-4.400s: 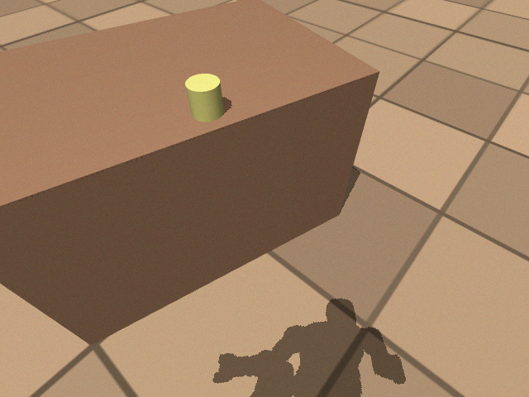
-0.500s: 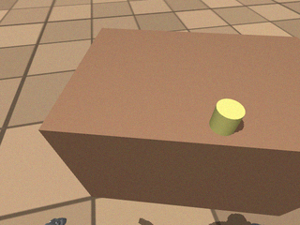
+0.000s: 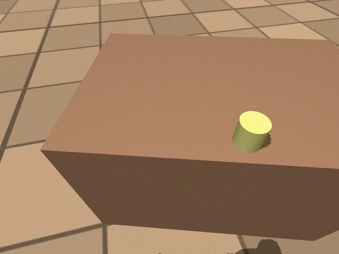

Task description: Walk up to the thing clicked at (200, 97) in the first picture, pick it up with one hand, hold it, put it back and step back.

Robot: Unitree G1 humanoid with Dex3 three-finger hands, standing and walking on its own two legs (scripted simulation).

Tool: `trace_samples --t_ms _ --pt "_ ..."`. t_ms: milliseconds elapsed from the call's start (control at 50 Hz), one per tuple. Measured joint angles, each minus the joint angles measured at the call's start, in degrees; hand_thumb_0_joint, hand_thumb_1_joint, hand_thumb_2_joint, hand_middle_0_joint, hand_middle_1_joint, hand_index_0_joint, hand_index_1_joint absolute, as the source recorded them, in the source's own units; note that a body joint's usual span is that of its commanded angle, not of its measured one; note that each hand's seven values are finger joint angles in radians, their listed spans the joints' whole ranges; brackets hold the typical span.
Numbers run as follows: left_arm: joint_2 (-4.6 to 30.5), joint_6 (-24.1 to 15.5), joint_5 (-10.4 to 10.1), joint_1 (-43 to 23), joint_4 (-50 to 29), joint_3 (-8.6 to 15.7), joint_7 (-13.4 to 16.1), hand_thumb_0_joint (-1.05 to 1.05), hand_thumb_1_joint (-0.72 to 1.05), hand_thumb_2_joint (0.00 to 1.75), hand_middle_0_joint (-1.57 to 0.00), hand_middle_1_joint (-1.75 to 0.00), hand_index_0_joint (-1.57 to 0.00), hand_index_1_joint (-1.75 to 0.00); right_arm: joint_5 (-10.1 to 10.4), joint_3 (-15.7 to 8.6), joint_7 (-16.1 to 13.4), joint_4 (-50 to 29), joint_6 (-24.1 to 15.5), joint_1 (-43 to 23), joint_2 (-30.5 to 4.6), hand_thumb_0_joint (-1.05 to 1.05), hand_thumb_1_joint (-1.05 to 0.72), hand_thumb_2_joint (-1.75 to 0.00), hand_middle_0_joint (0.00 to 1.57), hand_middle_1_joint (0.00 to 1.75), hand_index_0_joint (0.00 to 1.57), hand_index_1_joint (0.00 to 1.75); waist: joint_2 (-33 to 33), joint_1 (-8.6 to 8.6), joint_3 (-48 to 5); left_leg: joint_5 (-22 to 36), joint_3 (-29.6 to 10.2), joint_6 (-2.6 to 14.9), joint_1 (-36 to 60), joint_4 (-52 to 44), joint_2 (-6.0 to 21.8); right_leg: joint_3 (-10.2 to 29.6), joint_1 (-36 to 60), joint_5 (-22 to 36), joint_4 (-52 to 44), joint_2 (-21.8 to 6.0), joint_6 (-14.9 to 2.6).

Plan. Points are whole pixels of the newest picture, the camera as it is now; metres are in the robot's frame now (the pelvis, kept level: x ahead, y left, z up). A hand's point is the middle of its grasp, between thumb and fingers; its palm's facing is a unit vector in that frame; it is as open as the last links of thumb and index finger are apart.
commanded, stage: walk up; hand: right
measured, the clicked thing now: (250, 132) +0.44 -0.21 +0.01
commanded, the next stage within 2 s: stand in 0.04 s
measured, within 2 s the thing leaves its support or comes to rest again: neither
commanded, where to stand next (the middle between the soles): +0.06 +0.01 m, yaw +0 degrees
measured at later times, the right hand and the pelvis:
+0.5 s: hand out of the picture +0.08 -0.26 -0.16, palm faces -0.02 +0.94 -0.33, open 7.4 cm; pelvis -0.01 -0.01 +0.00, yaw +1 degrees
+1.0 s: hand out of the picture +0.06 -0.26 -0.16, palm faces -0.02 +0.94 -0.33, open 7.4 cm; pelvis -0.01 -0.01 +0.00, yaw +1 degrees
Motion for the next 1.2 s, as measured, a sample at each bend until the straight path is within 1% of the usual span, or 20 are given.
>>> trace_samples --t_ms 220,400,860,1200 --pt "0.34 -0.34 -0.38 -1.25 -1.17 -0.43 0.31 0.01 0.90 0.90 -0.20 -0.30 -0.21 -0.30 0.49 0.31 0.00 0.10 0.36 -0.96 0.10 0.01 -0.91 -0.90 0.21 0.30 0.20 0.30 -0.05 -0.43 0.94 1.05 -0.32 -0.19 0.26 -1.42 -0.14 -0.33 0.16 0.62 -0.90 -0.15 -0.07" --pt "0.46 -0.43 -0.32 -1.47 -1.66 -0.83 0.38 0.01 0.90 0.90 -0.20 -0.30 -0.21 -0.30 0.43 0.54 0.14 -0.31 0.36 -1.66 -0.01 0.01 -0.91 -0.90 0.21 0.30 0.20 0.30 0.19 -0.44 0.23 1.53 -0.58 -0.38 0.56 -1.91 0.02 -0.59 0.55 1.04 -1.41 0.01 -0.25" --pt "0.72 -0.39 -0.08 0.94 -1.59 -1.15 0.22 0.01 0.90 0.90 -0.20 -0.30 -0.21 -0.30 0.29 0.34 0.46 0.01 0.69 0.18 -0.30 0.01 -0.91 -0.90 0.21 0.30 0.20 0.30 0.08 -0.21 0.00 1.87 -0.86 -0.81 -0.07 -1.55 0.54 -0.88 0.15 1.52 -1.42 0.51 -0.75" --pt "0.90 -0.38 -0.11 0.94 -2.16 -1.16 0.10 0.01 0.90 0.90 -0.20 -0.30 -0.21 -0.30 0.20 0.56 0.50 -0.45 0.64 0.90 -0.26 0.01 -0.91 -0.90 0.21 0.30 0.20 0.30 0.19 -0.20 0.00 1.47 -0.92 -0.82 -0.58 -1.11 0.59 -0.92 -0.33 1.13 -1.02 0.55 -0.80"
